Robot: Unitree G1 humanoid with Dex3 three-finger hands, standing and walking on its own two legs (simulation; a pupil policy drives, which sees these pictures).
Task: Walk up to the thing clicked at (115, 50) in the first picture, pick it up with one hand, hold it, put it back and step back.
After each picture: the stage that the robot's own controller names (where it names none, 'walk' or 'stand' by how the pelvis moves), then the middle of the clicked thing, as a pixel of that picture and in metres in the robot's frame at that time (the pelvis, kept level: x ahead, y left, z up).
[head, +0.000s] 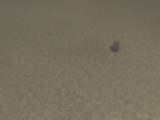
stand; (115, 46) +1.38 -0.33 -0.72
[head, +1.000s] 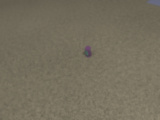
walk; (88, 51) +1.28 +0.09 -0.69
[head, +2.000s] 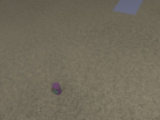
walk; (57, 88) +0.77 +0.36 -0.72
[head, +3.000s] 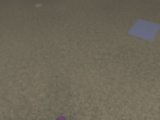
walk; out of the picture +0.50 +0.21 -0.70
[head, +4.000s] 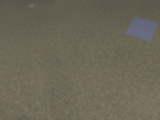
stand; out of the picture +0.41 +0.22 -0.72
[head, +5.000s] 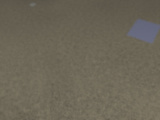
stand; out of the picture +0.38 +0.21 -0.71
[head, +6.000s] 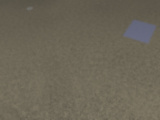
stand; out of the picture +0.39 +0.23 -0.72
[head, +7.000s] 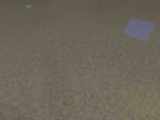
stand; out of the picture +0.40 +0.23 -0.73
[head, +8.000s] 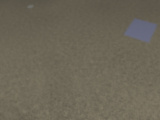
stand; out of the picture +0.39 +0.23 -0.73
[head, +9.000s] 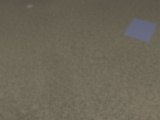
stand; out of the picture +0.38 +0.23 -0.73
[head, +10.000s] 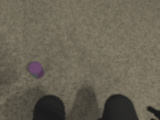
go down; (36, 70) +0.46 +0.23 -0.41
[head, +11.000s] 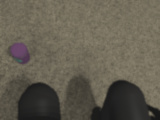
go down; (21, 54) +0.47 +0.26 -0.30
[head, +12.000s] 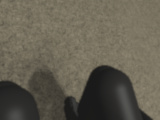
close in; out of the picture +0.45 +0.30 -0.23
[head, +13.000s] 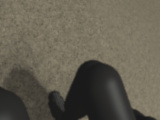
close; out of the picture +0.44 +0.32 -0.23
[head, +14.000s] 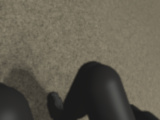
lift; out of the picture +0.42 +0.29 -0.23
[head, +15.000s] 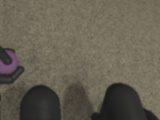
lift; (7, 66) +0.37 +0.27 -0.08
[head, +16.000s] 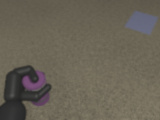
hold; (37, 89) +0.33 +0.17 +0.04
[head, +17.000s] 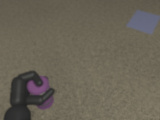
hold; (41, 93) +0.33 +0.17 +0.01
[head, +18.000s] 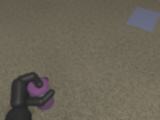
hold; (42, 94) +0.33 +0.17 +0.00
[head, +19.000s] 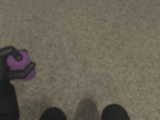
crouch; (23, 66) +0.41 +0.21 -0.08
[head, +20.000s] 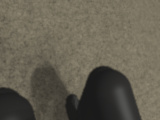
lower; out of the picture +0.45 +0.29 -0.21
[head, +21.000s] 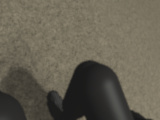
lower; out of the picture +0.43 +0.31 -0.23
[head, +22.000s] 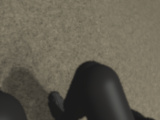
lower; out of the picture +0.43 +0.32 -0.23
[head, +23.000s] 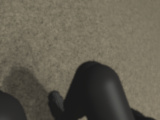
lower; out of the picture +0.44 +0.32 -0.23
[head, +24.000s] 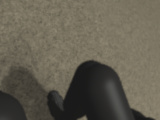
lower; out of the picture +0.44 +0.32 -0.23
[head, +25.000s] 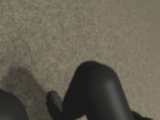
open; out of the picture +0.44 +0.31 -0.24
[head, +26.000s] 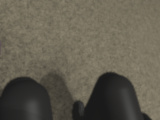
stand; out of the picture +0.45 +0.28 -0.26
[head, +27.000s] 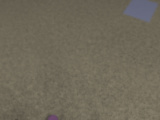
stand; out of the picture +0.40 +0.20 -0.62
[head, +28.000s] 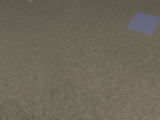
stand; out of the picture +0.41 +0.21 -0.67
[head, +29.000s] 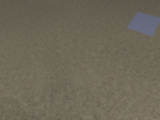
stand; out of the picture +0.39 +0.20 -0.67
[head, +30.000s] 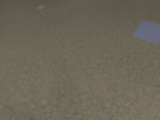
stand; out of the picture +0.42 +0.20 -0.72
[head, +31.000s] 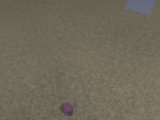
walk; (68, 109) +0.49 +0.15 -0.70
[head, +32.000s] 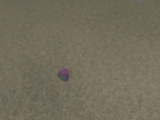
walk; (64, 75) +0.76 +0.16 -0.69
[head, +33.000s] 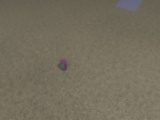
stand; (63, 64) +1.05 +0.25 -0.70
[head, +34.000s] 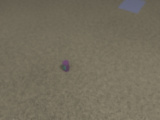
stand; (66, 66) +1.06 +0.21 -0.72
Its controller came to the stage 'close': yes
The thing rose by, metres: 0.71
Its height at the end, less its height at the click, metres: +0.00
